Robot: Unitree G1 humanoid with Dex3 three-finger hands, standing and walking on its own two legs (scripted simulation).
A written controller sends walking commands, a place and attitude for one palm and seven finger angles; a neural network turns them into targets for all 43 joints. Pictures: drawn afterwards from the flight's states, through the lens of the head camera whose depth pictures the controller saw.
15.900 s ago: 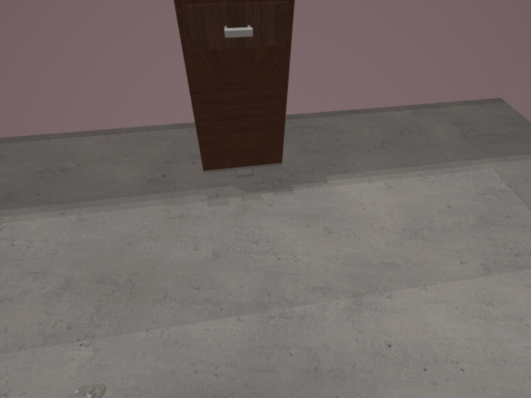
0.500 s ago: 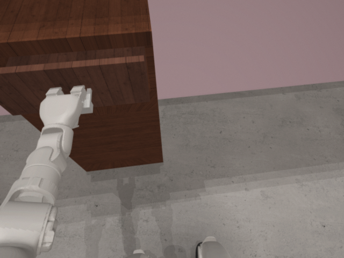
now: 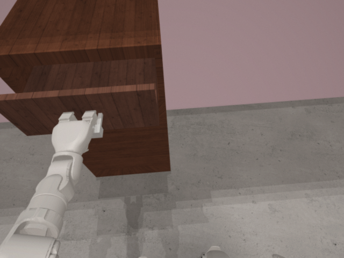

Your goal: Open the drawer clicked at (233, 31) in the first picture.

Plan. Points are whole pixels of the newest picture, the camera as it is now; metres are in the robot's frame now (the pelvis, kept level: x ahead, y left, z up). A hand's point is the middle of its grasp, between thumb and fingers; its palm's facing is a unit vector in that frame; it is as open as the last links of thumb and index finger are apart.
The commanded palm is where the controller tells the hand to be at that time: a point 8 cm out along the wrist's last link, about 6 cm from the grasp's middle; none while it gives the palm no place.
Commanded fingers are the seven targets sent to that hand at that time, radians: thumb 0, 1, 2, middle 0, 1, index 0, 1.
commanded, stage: pull the drawer open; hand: left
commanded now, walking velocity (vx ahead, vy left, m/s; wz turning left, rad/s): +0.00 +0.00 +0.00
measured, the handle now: (81, 125) +0.44 +0.25 +0.01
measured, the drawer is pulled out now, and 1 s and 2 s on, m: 0.11 0.24 0.30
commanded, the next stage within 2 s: open the thumb to release the handle in 1.94 s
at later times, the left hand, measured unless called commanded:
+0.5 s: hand (78, 169) +0.32 +0.24 -0.01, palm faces -0.02 -0.02 -1.00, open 5.6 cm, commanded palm +0.29 +0.24 +0.04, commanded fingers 0.00 0.90 0.90 -0.40 -1.35 -0.40 -1.35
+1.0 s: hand (75, 193) +0.26 +0.23 -0.01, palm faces -0.01 -0.02 -1.00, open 5.7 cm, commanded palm +0.23 +0.24 +0.04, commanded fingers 0.00 0.90 0.90 -0.40 -1.35 -0.40 -1.35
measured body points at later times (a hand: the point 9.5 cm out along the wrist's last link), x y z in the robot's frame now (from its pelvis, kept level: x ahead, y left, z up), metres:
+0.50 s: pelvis -0.01 -0.01 +0.01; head +0.06 -0.02 +0.45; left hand +0.32 +0.24 +0.04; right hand +0.13 -0.26 -0.12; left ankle -0.04 +0.11 -0.70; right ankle +0.03 -0.14 -0.70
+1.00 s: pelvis +0.00 -0.01 +0.01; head +0.05 -0.04 +0.45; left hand +0.26 +0.23 +0.04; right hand +0.17 -0.26 -0.11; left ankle -0.04 +0.11 -0.70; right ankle +0.03 -0.14 -0.70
